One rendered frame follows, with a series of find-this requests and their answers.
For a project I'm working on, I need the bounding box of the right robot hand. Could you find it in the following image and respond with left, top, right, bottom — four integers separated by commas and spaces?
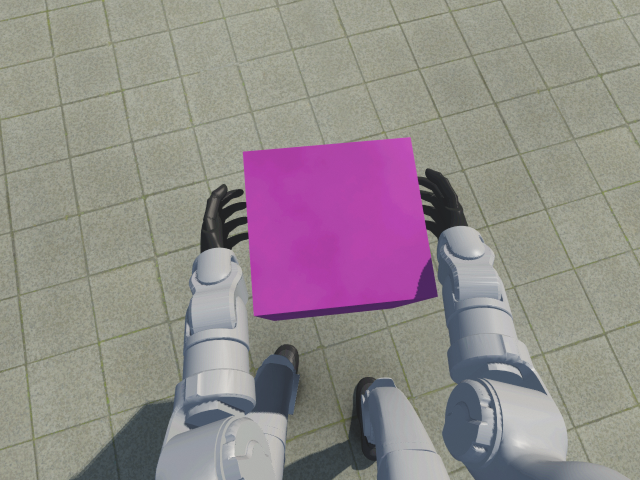
418, 168, 468, 240

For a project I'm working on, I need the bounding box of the right robot foot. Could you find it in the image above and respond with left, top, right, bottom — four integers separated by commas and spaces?
356, 377, 377, 461

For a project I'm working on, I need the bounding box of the right robot forearm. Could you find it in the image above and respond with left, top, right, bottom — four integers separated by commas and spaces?
437, 226, 568, 455

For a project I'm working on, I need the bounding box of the left robot upper arm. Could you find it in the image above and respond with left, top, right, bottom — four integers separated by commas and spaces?
155, 416, 275, 480

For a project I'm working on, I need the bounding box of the left robot hand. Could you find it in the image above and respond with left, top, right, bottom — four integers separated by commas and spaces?
200, 184, 249, 254

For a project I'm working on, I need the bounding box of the left robot forearm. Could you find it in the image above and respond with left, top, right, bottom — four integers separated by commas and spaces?
155, 248, 256, 478

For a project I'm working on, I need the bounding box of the right robot upper arm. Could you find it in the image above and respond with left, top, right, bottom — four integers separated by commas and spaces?
442, 377, 631, 480

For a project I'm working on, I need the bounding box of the robot left thigh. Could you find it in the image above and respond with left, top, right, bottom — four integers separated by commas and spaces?
245, 363, 300, 480

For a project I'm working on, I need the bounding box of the carton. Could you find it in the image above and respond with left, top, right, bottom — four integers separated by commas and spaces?
243, 137, 438, 321

